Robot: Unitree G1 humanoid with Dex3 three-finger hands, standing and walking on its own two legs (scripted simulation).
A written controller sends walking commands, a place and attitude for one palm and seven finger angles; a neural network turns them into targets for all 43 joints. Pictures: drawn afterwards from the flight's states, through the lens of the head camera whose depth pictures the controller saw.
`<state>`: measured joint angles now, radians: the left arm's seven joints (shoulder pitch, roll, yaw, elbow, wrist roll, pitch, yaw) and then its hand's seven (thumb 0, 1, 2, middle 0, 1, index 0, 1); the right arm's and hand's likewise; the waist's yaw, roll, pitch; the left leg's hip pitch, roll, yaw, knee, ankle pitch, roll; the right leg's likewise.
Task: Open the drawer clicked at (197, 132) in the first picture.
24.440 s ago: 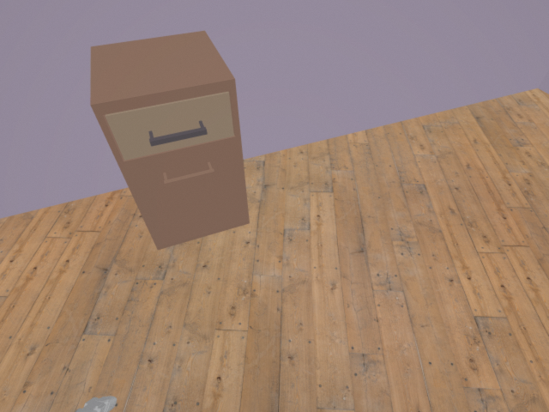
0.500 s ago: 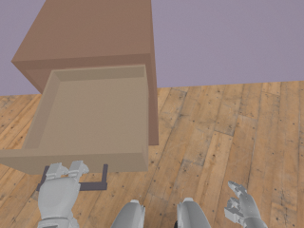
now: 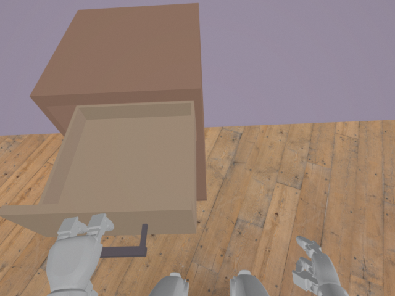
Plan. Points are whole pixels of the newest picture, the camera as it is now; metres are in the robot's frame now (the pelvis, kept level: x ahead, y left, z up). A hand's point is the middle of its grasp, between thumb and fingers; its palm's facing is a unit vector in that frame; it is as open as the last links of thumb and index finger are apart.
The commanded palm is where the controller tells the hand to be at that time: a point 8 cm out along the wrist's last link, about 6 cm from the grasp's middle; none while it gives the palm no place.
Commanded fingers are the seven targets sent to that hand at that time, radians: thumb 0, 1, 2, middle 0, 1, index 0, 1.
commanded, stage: lift the hand off the handle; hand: left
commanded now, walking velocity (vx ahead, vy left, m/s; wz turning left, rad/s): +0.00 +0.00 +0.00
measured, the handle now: (105, 241) +0.23 +0.23 -0.07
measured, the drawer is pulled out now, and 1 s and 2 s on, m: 0.30 0.30 0.30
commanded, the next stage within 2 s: draw the hand back to the body in 1.56 s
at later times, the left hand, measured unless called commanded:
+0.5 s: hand (81, 255) +0.19 +0.24 +0.00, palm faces -0.04 -0.11 -0.99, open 13.6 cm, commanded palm +0.18 +0.23 +0.05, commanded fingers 0.00 -0.50 0.30 -0.30 -1.20 -0.30 -1.20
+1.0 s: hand (70, 251) +0.19 +0.24 +0.04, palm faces -0.01 -0.12 -0.99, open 13.8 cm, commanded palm +0.18 +0.24 +0.09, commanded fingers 0.00 -0.50 0.30 -0.30 -1.20 -0.30 -1.20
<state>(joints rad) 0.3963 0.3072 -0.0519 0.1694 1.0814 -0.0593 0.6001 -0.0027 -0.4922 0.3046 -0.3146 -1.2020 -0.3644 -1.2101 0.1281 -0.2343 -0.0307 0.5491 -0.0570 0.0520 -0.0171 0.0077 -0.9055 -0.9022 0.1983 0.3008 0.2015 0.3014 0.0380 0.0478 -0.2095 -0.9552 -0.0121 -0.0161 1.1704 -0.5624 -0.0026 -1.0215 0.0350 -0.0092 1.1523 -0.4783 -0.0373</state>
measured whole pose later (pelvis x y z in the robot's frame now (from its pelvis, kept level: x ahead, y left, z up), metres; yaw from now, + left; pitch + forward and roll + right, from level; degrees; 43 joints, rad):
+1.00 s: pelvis +0.02 +0.01 +0.04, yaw -1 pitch +12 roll +0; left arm 0.53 0.32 -0.06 -0.03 1.03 -0.02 0.51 0.00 -0.49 0.30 -0.32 -1.20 -0.32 -1.20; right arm 0.17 -0.24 -0.02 0.51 -0.03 0.07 0.03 0.01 -0.91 -0.90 0.20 0.30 0.20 0.30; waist 0.06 0.06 -0.17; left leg -0.64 -0.01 0.00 0.93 -0.50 0.01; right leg -0.72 0.04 0.01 0.92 -0.42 -0.03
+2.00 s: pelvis +0.03 +0.01 +0.07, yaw -1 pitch +7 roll +0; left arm 0.58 0.38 0.00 -0.23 0.94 0.02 0.36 0.00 -0.49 0.30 -0.31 -1.20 -0.32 -1.20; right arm 0.16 -0.24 -0.02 0.52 -0.01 0.07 0.03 0.01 -0.91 -0.90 0.20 0.30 0.20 0.30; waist 0.09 0.09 -0.12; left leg -0.44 -0.01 0.01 0.74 -0.43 0.02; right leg -0.52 0.03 0.03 0.75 -0.36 -0.02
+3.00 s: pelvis +0.05 +0.00 +0.10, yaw +2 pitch -2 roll +0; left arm 0.55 0.33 0.29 -0.48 -0.07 -0.09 0.12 0.00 0.49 0.73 -0.24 -0.56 -0.24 -0.56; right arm 0.17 -0.21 0.01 0.62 0.02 -0.13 -0.09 0.01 -0.90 -0.90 0.20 0.30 0.20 0.30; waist 0.06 0.09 0.00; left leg -0.08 0.00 -0.06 0.41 -0.30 0.00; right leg -0.12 0.03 -0.03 0.41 -0.25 -0.03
